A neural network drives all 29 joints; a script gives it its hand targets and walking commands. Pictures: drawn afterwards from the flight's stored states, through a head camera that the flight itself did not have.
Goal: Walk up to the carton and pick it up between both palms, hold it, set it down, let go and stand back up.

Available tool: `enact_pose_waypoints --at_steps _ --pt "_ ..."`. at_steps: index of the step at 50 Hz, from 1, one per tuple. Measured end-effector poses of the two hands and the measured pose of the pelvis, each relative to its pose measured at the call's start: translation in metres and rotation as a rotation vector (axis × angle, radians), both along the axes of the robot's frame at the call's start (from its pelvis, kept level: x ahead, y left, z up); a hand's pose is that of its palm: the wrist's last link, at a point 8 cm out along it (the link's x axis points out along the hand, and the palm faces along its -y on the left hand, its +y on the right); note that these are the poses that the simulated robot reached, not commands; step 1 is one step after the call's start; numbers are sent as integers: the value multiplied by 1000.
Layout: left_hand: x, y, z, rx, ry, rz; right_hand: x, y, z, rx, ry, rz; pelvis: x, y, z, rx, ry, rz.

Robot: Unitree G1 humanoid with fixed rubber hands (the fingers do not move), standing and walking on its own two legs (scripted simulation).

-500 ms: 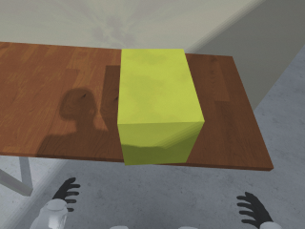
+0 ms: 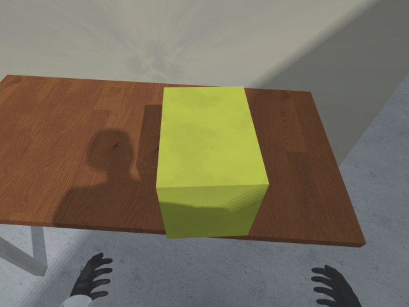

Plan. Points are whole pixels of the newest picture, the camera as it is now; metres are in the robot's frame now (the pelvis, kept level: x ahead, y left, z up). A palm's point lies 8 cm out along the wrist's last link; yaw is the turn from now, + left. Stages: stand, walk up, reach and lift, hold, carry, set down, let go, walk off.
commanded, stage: reach and lift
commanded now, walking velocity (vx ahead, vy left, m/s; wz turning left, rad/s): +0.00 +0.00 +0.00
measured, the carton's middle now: (205, 161) +0.41 +0.04 +0.02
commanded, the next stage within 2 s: none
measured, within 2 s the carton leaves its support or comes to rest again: neither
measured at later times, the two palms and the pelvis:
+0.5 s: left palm (97, 283) +0.16 +0.22 -0.02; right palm (344, 300) +0.15 -0.22 -0.02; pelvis +0.00 +0.02 +0.00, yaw -2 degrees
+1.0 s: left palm (112, 258) +0.19 +0.19 +0.02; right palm (339, 277) +0.18 -0.20 +0.02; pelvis +0.00 +0.00 +0.00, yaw -2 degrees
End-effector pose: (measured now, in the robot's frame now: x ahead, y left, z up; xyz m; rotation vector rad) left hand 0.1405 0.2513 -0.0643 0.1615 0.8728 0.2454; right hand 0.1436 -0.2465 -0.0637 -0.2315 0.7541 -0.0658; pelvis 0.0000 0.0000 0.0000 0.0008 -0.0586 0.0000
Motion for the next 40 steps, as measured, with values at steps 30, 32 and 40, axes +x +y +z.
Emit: enact_pose_waypoints --at_steps 30,32,40 --pt "23 -41 49 -83 -346 -20 14 28 52 100 -251 -24 4 15 4 -6 -5 -35" --pt "24 -44 53 -89 -367 -17 15 30 55 111 -270 -27 4 14 4 -6 -3 -36" --pt "32 -54 66 -103 -444 -5 21 40 66 152 -343 -28 3 9 4 -3 0 -34"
